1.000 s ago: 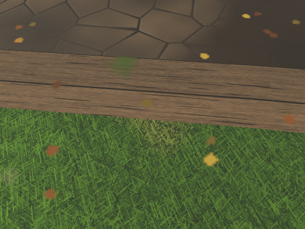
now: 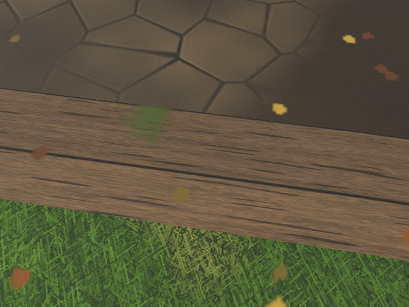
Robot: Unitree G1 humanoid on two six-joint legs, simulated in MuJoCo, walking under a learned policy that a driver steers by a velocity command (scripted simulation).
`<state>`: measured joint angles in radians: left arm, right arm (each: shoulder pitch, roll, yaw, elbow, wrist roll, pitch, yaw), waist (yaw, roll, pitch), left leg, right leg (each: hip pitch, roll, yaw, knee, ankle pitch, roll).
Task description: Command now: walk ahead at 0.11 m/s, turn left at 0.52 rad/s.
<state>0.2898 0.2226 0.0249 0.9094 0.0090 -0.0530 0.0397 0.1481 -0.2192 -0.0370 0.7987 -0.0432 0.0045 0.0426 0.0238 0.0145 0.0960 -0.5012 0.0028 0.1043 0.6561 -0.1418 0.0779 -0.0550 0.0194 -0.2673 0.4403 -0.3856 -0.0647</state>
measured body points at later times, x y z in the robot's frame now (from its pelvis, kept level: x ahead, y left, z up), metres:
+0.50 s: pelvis +0.12 -0.02 +0.01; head +0.13 -0.02 +0.46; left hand +0.21 +0.27 -0.09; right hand +0.25 -0.28 -0.11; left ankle +0.11 +0.06 -0.73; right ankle +0.19 -0.14 -0.72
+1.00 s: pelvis +0.29 +0.05 +0.00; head +0.33 +0.08 +0.44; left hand +0.15 +0.26 -0.15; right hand +0.57 -0.06 -0.11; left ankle +0.33 +0.16 -0.73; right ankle +0.20 -0.12 -0.68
